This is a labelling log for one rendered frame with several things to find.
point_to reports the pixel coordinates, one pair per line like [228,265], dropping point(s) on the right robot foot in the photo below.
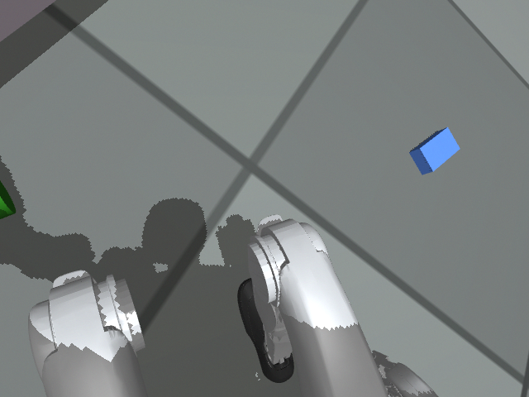
[277,373]

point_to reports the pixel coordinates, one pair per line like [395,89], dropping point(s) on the right robot hand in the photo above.
[401,381]

